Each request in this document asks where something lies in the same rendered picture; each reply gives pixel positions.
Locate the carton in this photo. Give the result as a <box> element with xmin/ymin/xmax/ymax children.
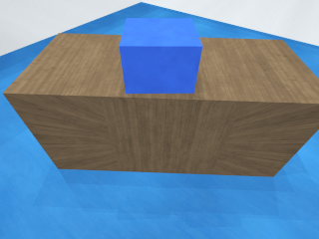
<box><xmin>119</xmin><ymin>18</ymin><xmax>202</xmax><ymax>94</ymax></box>

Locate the pedestal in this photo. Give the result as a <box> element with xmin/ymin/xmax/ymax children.
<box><xmin>2</xmin><ymin>33</ymin><xmax>319</xmax><ymax>177</ymax></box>

